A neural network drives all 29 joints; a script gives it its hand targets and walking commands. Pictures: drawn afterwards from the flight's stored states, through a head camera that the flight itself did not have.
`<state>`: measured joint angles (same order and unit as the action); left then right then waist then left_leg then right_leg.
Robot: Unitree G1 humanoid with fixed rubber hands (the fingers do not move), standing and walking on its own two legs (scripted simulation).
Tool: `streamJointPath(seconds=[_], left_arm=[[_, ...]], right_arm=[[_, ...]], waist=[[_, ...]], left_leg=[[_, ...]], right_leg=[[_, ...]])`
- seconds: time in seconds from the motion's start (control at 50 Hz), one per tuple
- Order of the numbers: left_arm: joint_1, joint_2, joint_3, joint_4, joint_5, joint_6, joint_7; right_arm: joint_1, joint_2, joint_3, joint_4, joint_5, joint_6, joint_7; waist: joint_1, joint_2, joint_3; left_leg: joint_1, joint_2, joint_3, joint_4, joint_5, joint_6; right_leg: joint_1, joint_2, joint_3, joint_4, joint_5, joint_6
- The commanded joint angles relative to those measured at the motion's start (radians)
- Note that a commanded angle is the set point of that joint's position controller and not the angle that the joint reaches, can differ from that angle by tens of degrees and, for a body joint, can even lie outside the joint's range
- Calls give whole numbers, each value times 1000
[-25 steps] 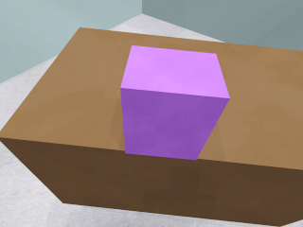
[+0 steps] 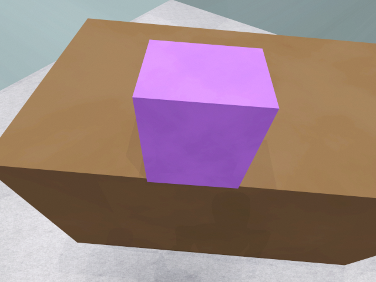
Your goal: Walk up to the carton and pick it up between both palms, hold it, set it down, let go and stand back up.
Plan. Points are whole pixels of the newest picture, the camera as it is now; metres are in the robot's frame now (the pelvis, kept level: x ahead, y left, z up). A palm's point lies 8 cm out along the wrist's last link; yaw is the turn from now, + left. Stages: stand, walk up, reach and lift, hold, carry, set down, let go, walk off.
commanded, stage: reach and lift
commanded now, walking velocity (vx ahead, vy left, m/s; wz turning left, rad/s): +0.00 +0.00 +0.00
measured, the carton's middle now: (198, 122) +0.42 -0.01 +0.10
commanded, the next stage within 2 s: none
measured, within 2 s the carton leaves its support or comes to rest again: neither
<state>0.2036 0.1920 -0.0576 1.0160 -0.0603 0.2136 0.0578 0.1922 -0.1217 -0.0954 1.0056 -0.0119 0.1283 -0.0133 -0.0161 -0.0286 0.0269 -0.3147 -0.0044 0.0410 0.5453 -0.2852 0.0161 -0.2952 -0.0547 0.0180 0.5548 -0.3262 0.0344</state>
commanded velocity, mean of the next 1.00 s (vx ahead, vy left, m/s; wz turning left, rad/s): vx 0.00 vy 0.00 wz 0.00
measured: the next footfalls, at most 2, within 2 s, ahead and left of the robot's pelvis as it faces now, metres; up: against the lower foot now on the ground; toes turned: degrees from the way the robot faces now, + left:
none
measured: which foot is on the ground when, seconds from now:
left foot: down 0.00-1.00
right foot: down 0.00-1.00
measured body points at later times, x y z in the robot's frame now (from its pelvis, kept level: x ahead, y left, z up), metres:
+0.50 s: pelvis -0.02 -0.04 +0.01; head +0.03 -0.03 +0.46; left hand +0.14 +0.22 -0.10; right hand +0.15 -0.22 -0.11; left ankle +0.00 +0.11 -0.73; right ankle -0.01 -0.15 -0.73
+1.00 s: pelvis -0.02 -0.02 +0.01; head +0.00 -0.01 +0.46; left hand +0.14 +0.21 -0.05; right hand +0.14 -0.22 -0.06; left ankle +0.00 +0.11 -0.73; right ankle -0.01 -0.15 -0.73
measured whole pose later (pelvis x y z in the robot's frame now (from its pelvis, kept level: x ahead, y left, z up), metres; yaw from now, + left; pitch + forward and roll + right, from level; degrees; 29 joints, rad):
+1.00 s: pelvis -0.02 -0.02 +0.01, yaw +0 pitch +2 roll +1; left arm 0.26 0.25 -0.02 0.20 -0.10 0.45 -0.01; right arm 0.36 -0.13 0.05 0.17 0.11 0.34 -0.13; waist 0.05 -0.02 0.00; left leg -0.22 0.02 0.05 0.30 -0.11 -0.01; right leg -0.21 -0.02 0.06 0.34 -0.17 0.03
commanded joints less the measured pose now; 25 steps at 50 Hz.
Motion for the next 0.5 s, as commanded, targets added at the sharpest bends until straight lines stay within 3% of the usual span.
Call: streamJointPath(seconds=[0.0,0.02,0.04,0.06,0.08,0.1,0.14,0.16,0.18,0.24,0.34,0.42,0.48], left_arm=[[-604,183,-10,-356,-76,281,67],[-583,166,1,-338,-76,363,64],[-569,146,0,-268,-75,436,52],[-505,117,14,-164,-59,467,25],[-449,96,44,-78,-27,466,-16],[-395,86,56,-71,29,451,-55],[-313,60,93,-117,106,437,-111],[-315,74,120,-167,133,432,-129],[-281,102,168,-195,168,425,-139],[-304,106,178,-262,161,382,-144],[-350,120,131,-411,110,252,-122],[-448,173,98,-519,34,225,-96],[-459,217,74,-561,-23,237,-87]], right_arm=[[-454,-84,-60,-262,-18,194,16],[-378,-44,-29,-240,9,261,7],[-365,-20,3,-180,46,309,-7],[-303,-21,17,-106,88,343,-29],[-266,-18,36,-56,136,362,-64],[-225,-32,50,-38,165,357,-96],[-273,-70,57,18,171,284,-131],[-290,-89,76,42,185,241,-137],[-310,-105,95,47,186,208,-148],[-324,-106,104,-5,144,124,-139],[-267,-40,114,-230,94,59,-126],[-292,18,98,-466,70,117,-116],[-261,22,92,-568,74,190,-117]], waist=[[-6,8,-193],[0,55,-229],[9,119,-267],[-13,156,-352],[-20,156,-399],[-15,209,-407],[10,200,-386],[20,200,-395],[52,163,-351],[38,89,-202],[18,2,-164],[4,-38,-198],[1,-22,-251]], left_leg=[[-193,14,47,44,-177,-16],[-194,25,21,40,-139,-27],[-233,45,-10,42,46,-37],[-161,39,-34,99,309,-65],[-82,24,-46,116,428,-85],[-4,24,-47,49,452,-104],[168,22,-67,-33,647,-95],[252,5,-70,-59,663,-89],[254,8,-66,-116,600,-80],[237,-14,-63,-155,497,-62],[247,-19,-33,-203,329,-27],[138,4,7,-202,176,6],[79,13,20,-184,141,12]], right_leg=[[-60,14,-80,93,-121,-67],[-46,-6,-71,86,-64,-71],[-31,-15,-78,82,96,-77],[10,14,-78,99,307,-82],[15,49,-72,87,388,-77],[49,74,-61,20,334,-81],[69,133,-9,-72,433,-71],[74,142,11,-124,445,-68],[97,153,19,-178,350,-75],[55,145,13,-249,347,-65],[44,86,8,-287,304,-32],[28,31,19,-254,197,1],[47,6,21,-217,171,6]])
